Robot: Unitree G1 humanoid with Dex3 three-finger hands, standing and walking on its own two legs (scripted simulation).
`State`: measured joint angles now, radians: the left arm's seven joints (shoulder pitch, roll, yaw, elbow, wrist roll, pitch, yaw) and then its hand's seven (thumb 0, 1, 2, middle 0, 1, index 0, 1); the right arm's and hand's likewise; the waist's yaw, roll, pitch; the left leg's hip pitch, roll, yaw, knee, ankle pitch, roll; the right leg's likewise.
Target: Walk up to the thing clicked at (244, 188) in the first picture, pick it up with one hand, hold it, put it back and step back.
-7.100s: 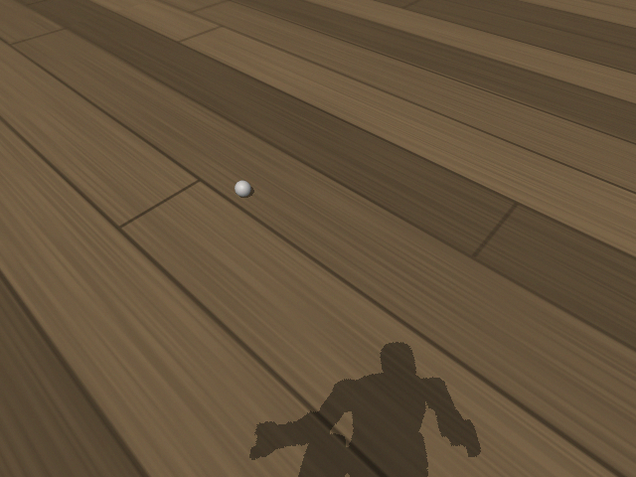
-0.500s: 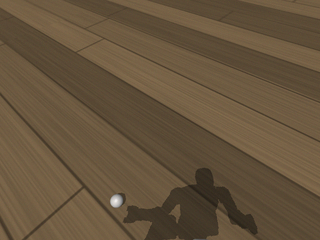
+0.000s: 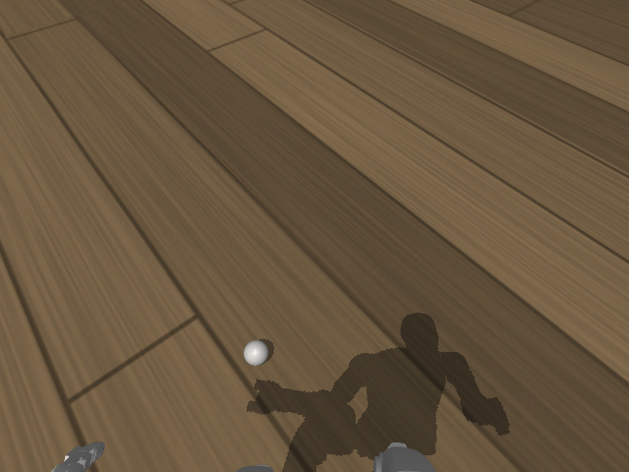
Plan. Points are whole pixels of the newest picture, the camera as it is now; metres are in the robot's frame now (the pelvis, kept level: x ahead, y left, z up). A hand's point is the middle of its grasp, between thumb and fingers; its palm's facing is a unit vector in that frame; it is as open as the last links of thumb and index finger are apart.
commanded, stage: walk up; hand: left
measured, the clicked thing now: (256, 352) +0.52 +0.20 -0.70
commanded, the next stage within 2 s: none
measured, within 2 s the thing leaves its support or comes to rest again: neither
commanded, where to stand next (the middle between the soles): +0.13 -0.01 m, yaw -3 degrees
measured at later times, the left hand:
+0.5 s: hand out of the picture +0.06 +0.25 -0.11, palm faces -0.05 -0.91 -0.41, open 7.3 cm
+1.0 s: hand out of the picture +0.15 +0.24 -0.14, palm faces -0.07 -0.93 -0.37, open 7.3 cm
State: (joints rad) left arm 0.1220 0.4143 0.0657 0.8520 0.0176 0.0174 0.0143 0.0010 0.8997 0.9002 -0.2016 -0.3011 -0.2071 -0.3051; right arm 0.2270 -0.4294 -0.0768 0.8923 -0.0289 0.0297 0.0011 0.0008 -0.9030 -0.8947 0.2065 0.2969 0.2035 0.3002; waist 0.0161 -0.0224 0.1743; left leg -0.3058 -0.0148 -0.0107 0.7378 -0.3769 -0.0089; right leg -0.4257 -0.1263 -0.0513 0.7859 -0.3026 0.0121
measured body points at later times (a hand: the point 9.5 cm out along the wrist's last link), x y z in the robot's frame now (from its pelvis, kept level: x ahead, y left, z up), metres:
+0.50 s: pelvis +0.02 -0.03 +0.02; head +0.04 -0.04 +0.47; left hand +0.07 +0.30 -0.08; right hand +0.08 -0.36 -0.09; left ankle +0.04 +0.12 -0.66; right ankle -0.02 -0.12 -0.71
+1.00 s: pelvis +0.02 -0.01 +0.01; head +0.09 +0.00 +0.45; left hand +0.15 +0.29 -0.11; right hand +0.15 -0.31 -0.10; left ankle +0.16 +0.08 -0.71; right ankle -0.03 -0.15 -0.65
